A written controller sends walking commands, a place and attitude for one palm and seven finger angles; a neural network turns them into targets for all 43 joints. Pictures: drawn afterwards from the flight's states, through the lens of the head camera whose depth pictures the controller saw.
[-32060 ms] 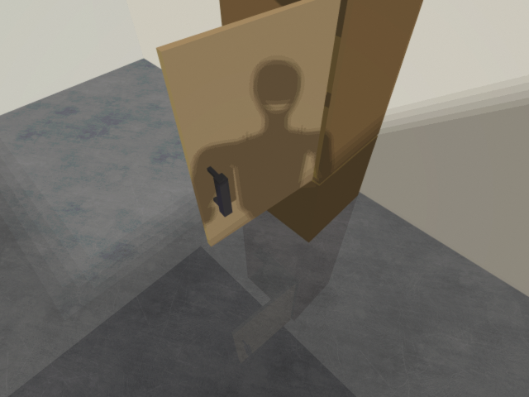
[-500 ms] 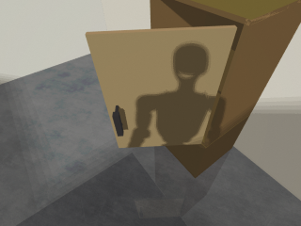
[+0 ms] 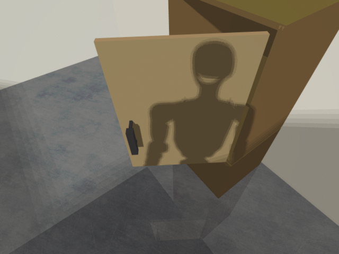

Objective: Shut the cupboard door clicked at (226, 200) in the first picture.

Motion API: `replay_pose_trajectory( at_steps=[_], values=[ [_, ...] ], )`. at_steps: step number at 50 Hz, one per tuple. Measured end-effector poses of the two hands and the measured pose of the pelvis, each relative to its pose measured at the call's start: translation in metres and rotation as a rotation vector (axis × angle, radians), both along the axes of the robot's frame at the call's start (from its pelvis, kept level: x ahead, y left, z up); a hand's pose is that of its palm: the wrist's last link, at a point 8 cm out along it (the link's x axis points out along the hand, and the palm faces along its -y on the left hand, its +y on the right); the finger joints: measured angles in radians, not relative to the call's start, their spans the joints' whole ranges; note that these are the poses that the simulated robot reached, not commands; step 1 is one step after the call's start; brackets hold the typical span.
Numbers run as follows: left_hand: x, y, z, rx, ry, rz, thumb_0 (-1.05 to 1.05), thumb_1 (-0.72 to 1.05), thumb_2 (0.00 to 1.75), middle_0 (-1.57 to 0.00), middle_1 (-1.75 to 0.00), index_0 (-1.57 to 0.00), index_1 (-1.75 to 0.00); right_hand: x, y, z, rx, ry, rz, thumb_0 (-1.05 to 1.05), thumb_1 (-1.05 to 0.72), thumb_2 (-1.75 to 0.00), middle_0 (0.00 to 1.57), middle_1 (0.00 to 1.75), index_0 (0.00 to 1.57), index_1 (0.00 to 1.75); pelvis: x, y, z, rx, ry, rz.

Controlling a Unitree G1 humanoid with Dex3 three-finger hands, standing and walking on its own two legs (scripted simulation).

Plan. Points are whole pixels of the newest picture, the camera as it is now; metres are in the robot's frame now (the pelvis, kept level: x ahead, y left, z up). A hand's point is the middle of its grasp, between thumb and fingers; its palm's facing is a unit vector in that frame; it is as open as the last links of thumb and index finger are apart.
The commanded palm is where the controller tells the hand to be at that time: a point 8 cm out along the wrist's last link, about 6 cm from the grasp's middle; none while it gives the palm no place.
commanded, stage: look again from close up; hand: left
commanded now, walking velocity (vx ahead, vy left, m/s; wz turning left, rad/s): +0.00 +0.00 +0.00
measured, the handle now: (132, 137) +0.51 +0.17 -0.10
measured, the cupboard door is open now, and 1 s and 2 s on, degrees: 56 56 56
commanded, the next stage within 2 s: raise the hand and make a fist in 0.38 s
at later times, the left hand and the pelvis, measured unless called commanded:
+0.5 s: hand out of the picture +0.04 +0.15 -0.17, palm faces +0.02 -0.98 -0.22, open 7.3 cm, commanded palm +0.12 +0.20 -0.08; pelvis +0.03 -0.03 +0.00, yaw +1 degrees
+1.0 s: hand out of the picture +0.13 +0.17 -0.10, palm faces +0.20 -0.98 -0.03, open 5.7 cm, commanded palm +0.14 +0.20 -0.08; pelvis -0.02 -0.04 -0.13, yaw +5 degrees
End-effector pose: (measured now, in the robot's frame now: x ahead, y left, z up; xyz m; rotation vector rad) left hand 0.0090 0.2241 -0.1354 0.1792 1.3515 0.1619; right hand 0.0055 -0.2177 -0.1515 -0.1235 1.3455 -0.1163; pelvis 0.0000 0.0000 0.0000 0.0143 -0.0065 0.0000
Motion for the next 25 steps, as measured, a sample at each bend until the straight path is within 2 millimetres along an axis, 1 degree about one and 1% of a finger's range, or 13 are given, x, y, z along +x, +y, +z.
replay_pose_trajectory(
  at_steps=[6, 11, 17, 25],
  values=[
    [0.002, -0.01, -0.002, -0.009, 0.023, 0.004, 0.0, 0.92, 0.9, -0.2, -0.3, -0.2, -0.29, 0.022, -0.013, 0.003, -0.019, -0.031, 0.008, 0.01, -0.92, -0.9, 0.2, 0.3, 0.2, 0.3, 0.01, -0.007, 0.001, 0.0, 0.001, -0.002],
    [0.008, -0.017, -0.003, -0.015, 0.027, 0.007, 0.01, 0.93, 0.9, -0.2, -0.3, -0.2, -0.29, 0.033, -0.021, 0.005, -0.028, -0.032, 0.018, 0.0, -0.91, -0.9, 0.2, 0.3, 0.2, 0.3, 0.017, -0.014, 0.001, -0.001, 0.002, 0.001],
    [0.018, -0.022, -0.003, -0.015, 0.024, 0.01, 0.01, 0.93, 0.9, -0.2, -0.3, -0.2, -0.29, 0.039, -0.027, 0.006, -0.03, -0.01, 0.024, 0.0, -0.91, -0.9, 0.2, 0.3, 0.2, 0.3, 0.025, -0.021, 0.002, -0.002, 0.006, 0.006],
    [0.03, -0.027, -0.004, -0.005, 0.007, 0.01, 0.01, 0.93, 0.9, -0.2, -0.3, -0.2, -0.29, 0.039, -0.032, 0.005, -0.026, 0.018, 0.018, 0.0, -0.91, -0.9, 0.2, 0.3, 0.2, 0.3, 0.033, -0.029, 0.001, -0.009, 0.008, 0.012]
  ],
)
